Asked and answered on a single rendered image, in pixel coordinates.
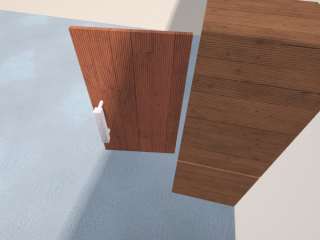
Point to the cupboard door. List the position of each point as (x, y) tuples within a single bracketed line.
[(140, 75)]

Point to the handle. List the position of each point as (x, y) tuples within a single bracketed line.
[(99, 116)]

